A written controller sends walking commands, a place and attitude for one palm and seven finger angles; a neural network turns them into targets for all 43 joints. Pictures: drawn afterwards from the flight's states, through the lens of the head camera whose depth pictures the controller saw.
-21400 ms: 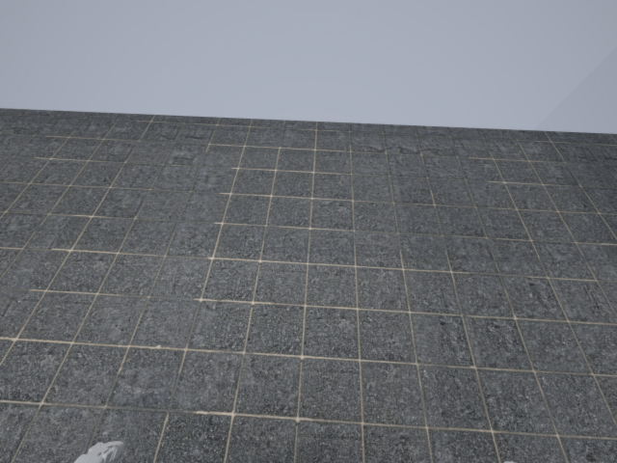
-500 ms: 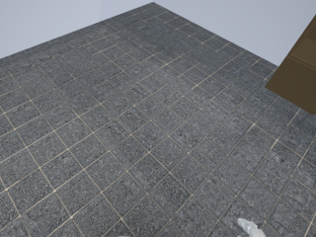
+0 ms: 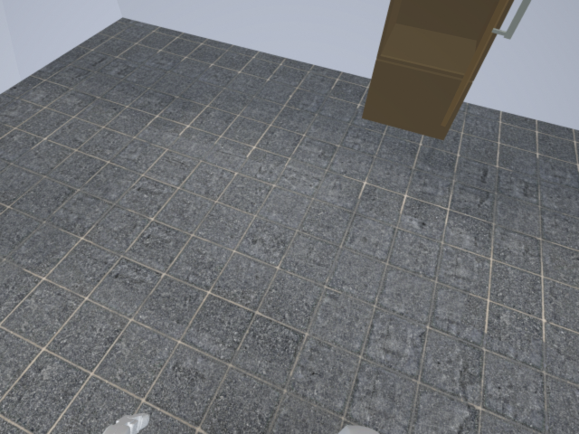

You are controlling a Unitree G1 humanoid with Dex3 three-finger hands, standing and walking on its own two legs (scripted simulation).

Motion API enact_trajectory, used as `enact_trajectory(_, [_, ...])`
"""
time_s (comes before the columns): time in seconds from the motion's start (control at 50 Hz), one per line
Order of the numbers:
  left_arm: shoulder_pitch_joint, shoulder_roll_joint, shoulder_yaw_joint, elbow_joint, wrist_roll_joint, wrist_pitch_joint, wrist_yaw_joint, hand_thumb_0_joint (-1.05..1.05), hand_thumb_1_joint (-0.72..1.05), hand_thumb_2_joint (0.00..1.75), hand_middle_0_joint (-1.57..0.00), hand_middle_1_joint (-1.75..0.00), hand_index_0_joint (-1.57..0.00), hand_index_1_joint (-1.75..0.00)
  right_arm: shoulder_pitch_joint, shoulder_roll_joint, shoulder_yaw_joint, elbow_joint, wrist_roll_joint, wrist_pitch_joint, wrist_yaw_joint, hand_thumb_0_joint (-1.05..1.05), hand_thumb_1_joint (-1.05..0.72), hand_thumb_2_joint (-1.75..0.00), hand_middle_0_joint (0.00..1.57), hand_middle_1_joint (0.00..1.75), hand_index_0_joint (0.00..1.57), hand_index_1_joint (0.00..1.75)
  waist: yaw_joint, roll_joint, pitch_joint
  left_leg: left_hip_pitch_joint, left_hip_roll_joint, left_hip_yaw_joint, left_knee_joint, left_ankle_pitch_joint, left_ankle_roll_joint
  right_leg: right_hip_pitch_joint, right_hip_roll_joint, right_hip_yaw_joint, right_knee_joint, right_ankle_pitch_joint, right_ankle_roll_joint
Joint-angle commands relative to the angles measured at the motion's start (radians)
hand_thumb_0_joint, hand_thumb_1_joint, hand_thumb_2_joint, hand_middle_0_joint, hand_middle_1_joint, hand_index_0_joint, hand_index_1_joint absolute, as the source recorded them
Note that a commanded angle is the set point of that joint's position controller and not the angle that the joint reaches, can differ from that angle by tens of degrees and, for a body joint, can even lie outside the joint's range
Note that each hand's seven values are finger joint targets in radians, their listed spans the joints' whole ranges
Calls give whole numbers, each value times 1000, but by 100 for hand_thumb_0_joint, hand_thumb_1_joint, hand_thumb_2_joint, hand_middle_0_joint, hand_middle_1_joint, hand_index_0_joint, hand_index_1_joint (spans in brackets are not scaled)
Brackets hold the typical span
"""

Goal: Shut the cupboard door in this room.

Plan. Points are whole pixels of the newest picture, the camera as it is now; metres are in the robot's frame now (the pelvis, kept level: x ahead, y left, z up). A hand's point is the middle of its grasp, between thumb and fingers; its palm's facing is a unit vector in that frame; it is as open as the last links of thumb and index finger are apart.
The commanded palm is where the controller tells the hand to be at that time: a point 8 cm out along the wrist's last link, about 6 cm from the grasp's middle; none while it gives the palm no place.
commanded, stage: turn or walk to find it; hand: left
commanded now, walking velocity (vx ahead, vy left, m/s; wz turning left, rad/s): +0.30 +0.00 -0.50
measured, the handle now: (514, 8) +1.23 -0.65 +0.04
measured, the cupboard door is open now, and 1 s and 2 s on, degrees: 80 80 80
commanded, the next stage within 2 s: stand and wait in 0.42 s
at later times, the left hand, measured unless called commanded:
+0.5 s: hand out of the picture +0.10 +0.14 -0.16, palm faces -0.15 -0.96 -0.25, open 7.3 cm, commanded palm none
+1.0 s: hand (217, 326) +0.31 +0.14 -0.17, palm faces -0.29 -0.94 -0.20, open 7.4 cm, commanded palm none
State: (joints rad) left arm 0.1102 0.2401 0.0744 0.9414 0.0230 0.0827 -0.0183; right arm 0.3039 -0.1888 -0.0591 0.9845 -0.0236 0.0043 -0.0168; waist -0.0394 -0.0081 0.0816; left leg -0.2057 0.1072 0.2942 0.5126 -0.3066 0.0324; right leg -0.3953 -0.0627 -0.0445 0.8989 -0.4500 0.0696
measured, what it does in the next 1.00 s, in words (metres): walks ahead, turning right: right foot, then left foot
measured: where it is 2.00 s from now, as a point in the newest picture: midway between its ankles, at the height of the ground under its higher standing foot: (339, 371)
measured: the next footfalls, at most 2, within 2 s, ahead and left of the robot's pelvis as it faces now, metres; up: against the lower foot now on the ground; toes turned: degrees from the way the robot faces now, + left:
right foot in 0.10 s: +0.02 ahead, -0.13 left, +0.00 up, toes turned -10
left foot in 0.60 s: +0.27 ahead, +0.04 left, +0.00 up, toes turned -9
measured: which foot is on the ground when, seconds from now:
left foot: down 0.00-0.10, up 0.12-0.58, down 0.60-1.00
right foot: up 0.00-0.08, down 0.10-0.62, up 0.64-1.00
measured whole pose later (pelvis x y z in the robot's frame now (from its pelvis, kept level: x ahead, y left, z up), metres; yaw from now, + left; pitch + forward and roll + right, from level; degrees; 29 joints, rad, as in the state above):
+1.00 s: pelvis +0.18 -0.01 +0.00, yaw -18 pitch +0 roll +0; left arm 0.15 0.19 0.03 1.03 0.02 0.03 0.03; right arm 0.25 -0.17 -0.04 1.06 -0.02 -0.01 -0.02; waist -0.02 -0.02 0.03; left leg -0.25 -0.01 0.16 0.45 -0.20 0.09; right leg -0.34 -0.07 -0.01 0.79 -0.40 0.04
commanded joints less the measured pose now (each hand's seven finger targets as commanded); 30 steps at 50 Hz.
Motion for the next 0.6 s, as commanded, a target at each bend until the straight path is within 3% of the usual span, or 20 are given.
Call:
enact_trajectory(0.0, [-27, 29, 1, -94, -5, -39, -8, 0, 90, 90, -20, -30, -20, -30, 35, -196, -46, -37, -9, -17, -3, 0, -90, -90, 20, 30, 20, 30, 1, 203, -126, 101, 296, -223, -134, 258, 87, 49, 11, -44, -201, -14, -43])
enact_trajectory(0.02, [4, 35, 3, -83, -3, -43, -9, 0, 90, 90, -20, -30, -20, -30, 18, -196, -44, -35, -9, -15, -1, 0, -90, -90, 20, 30, 20, 30, 23, 173, -125, 54, 286, -198, -114, 125, 62, 120, 25, -68, -277, 35, -52])
enact_trajectory(0.04, [76, 48, 6, -58, -1, -49, -8, 0, 90, 90, -20, -30, -20, -30, -4, -195, -41, -37, -6, -13, 2, 0, -90, -90, 20, 30, 20, 30, 64, 130, -144, -27, 260, -158, -26, 0, 24, 252, 41, -88, -393, 120, -65])
enact_trajectory(0.06, [174, 117, 19, -26, 5, -64, -1, 0, 90, 90, -20, -30, -20, -30, -6, -157, -31, -49, 6, -11, 9, 0, -90, -90, 20, 30, 20, 30, 109, -48, -173, -185, 192, -62, 175, -128, -38, 444, -54, 31, -528, 88, -102])
enact_trajectory(0.08, [259, 244, 39, 1, 7, -77, 15, 0, 90, 90, -20, -30, -20, -30, -60, -78, -8, -106, 7, -5, 17, 0, -90, -90, 20, 30, 20, 30, 157, -378, -136, -524, 35, -43, 479, -413, -101, 550, -307, 473, -668, -31, -210])
enact_trajectory(0.1, [280, 259, 44, -2, -16, -65, 28, 0, 90, 90, -20, -30, -20, -30, -159, -129, -12, -149, -2, 8, 17, 0, -90, -90, 20, 30, 20, 30, 184, -289, -73, -584, 23, -197, 578, -353, -92, 442, -365, 568, -740, -84, -269])
enact_trajectory(0.12, [223, 229, 46, -18, -16, -70, 34, 0, 90, 90, -20, -30, -20, -30, -174, -147, -21, -145, 0, 14, 25, 0, -90, -90, 20, 30, 20, 30, 148, -215, 5, -589, 48, -251, 622, -222, -81, 347, -327, 519, -771, -212, -266])
enact_trajectory(0.14, [175, 208, 42, -24, -13, -81, 34, 0, 90, 90, -20, -30, -20, -30, -178, -137, -23, -134, -4, 9, 29, 0, -90, -90, 20, 30, 20, 30, 124, -213, 42, -589, 47, -259, 653, -139, -81, 315, -286, 506, -773, -207, -251])
enact_trajectory(0.18, [131, 134, 20, -29, -15, -106, 29, 0, 90, 90, -20, -30, -20, -30, -116, -150, -33, -88, -13, -5, 35, 0, -90, -90, 20, 30, 20, 30, 69, -98, 46, -527, 63, -266, 623, -11, -96, 287, -219, 350, -730, -15, -225])
enact_trajectory(0.2, [126, 125, 14, -29, -13, -118, 26, 0, 90, 90, -20, -30, -20, -30, -80, -136, -31, -75, -15, -6, 37, 0, -90, -90, 20, 30, 20, 30, 46, -84, 36, -495, 56, -255, 606, 34, -108, 289, -180, 283, -718, 107, -209])
enact_trajectory(0.24, [166, 111, 5, -10, -16, -137, 21, 0, 90, 90, -20, -30, -20, -30, -63, -117, -28, -64, -11, -7, 34, 0, -90, -90, 20, 30, 20, 30, 36, -96, 20, -473, 41, -247, 592, 68, -126, 303, -148, 210, -671, 472, -193])
enact_trajectory(0.26, [197, 105, 1, 2, -16, -143, 21, 0, 90, 90, -20, -30, -20, -30, -67, -115, -26, -66, -8, -5, 30, 0, -90, -90, 20, 30, 20, 30, 39, -109, 13, -472, 34, -250, 594, 69, -134, 315, -145, 202, -645, 638, -190])
enact_trajectory(0.3, [232, 100, 1, 18, -14, -146, 26, 0, 90, 90, -20, -30, -20, -30, -80, -105, -23, -73, -4, 0, 25, 0, -90, -90, 20, 30, 20, 30, 38, -113, -18, -482, 24, -253, 586, 71, -140, 362, -137, 189, -595, 865, -189])
enact_trajectory(0.32, [239, 101, 0, 21, -13, -142, 29, 0, 90, 90, -20, -30, -20, -30, -102, -106, -21, -84, -1, 4, 21, 0, -90, -90, 20, 30, 20, 30, 41, -116, -21, -484, 23, -254, 583, 73, -141, 364, -141, 196, -584, 907, -196])
enact_trajectory(0.44, [264, 104, 1, 40, -3, -121, 46, 0, 90, 90, -20, -30, -20, -30, -235, -93, 1, -128, 7, 1, 15, 0, -90, -90, 20, 30, 20, 30, 67, -130, -35, -458, -13, -235, 413, 53, -126, 421, -134, 239, -527, 966, -229])
enact_trajectory(0.48, [272, 100, 0, 51, 2, -114, 54, 0, 90, 90, -20, -30, -20, -30, -264, -83, 10, -131, 11, -7, 12, 0, -90, -90, 20, 30, 20, 30, 77, -146, -49, -379, -36, -223, 303, 44, -109, 424, -133, 245, -494, 1017, -222])
enact_trajectory(0.52, [253, 105, 2, 54, 2, -110, 59, 0, 90, 90, -20, -30, -20, -30, -233, -78, 15, -114, 13, -16, 4, 0, -90, -90, 20, 30, 20, 30, 61, -159, -76, -263, -76, -211, 175, 64, -89, 421, -120, 234, -434, 1102, -203])
enact_trajectory(0.54, [248, 103, 0, 58, -1, -109, 61, 0, 90, 90, -20, -30, -20, -30, -171, -87, 14, -90, 12, -21, -4, 0, -90, -90, 20, 30, 20, 30, 33, -143, -111, -157, -101, -205, 77, 134, -79, 409, -99, 225, -369, 1129, -178])
enact_trajectory(0.56, [239, 103, -2, 61, -9, -110, 63, 0, 90, 90, -20, -30, -20, -30, -69, -108, 8, -54, 9, -25, -10, 0, -90, -90, 20, 30, 20, 30, -7, -115, -162, -11, -95, -208, -40, 295, -73, 379, -73, 209, -282, 1052, -145])
enact_trajectory(0.58, [262, 82, -6, 66, -19, -110, 63, 0, 90, 90, -20, -30, -20, -30, 20, -170, -3, -32, 3, -34, -12, 0, -90, -90, 20, 30, 20, 30, -27, 17, -242, 214, 32, -301, -27, 652, -41, 242, -6, 159, -147, 744, -103])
